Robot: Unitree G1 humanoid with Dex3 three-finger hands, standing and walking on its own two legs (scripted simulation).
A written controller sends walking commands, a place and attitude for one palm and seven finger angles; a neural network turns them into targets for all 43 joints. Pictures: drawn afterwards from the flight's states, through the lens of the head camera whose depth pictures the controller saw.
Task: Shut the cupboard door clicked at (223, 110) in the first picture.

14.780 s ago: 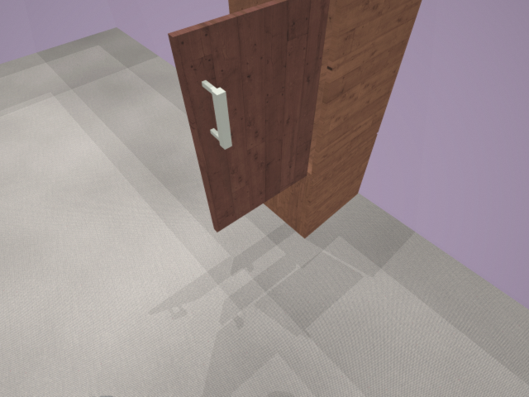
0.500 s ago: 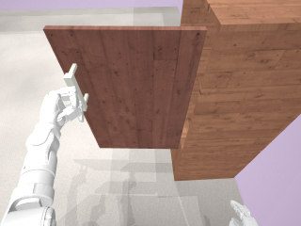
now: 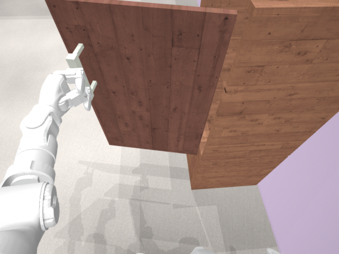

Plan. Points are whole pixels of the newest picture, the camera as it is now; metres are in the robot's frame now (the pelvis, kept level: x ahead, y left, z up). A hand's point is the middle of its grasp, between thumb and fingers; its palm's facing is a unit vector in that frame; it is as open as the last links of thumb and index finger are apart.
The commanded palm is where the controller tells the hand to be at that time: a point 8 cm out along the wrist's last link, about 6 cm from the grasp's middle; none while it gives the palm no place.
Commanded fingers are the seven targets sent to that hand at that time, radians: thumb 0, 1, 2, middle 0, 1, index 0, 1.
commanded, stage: push the door shut along its arc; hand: left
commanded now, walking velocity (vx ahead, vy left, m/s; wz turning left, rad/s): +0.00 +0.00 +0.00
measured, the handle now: (84, 73) +0.53 +0.21 +0.11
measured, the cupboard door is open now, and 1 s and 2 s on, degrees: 79 69 64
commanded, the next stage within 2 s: pull the fist back off the door in 0.92 s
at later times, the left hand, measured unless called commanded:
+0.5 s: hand (118, 75) +0.51 +0.12 +0.12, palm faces -0.33 -0.94 +0.03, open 3.2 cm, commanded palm +0.51 +0.18 +0.11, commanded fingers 0.00 0.90 0.90 -1.30 -1.50 -1.30 -1.50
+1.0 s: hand (121, 66) +0.55 +0.12 +0.12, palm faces -0.37 -0.93 +0.01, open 3.0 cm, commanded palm +0.57 +0.15 +0.11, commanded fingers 0.00 0.90 0.90 -1.30 -1.50 -1.30 -1.50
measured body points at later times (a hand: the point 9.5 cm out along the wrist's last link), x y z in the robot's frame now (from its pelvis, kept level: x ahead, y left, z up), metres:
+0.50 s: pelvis +0.01 +0.01 -0.01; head +0.11 +0.02 +0.43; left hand +0.53 +0.17 +0.12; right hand +0.01 -0.26 -0.12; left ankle -0.01 +0.10 -0.71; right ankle +0.02 -0.10 -0.71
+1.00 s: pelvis +0.01 +0.00 -0.02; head +0.14 +0.00 +0.41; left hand +0.56 +0.17 +0.12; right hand -0.01 -0.29 -0.12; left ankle -0.01 +0.10 -0.71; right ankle +0.02 -0.10 -0.71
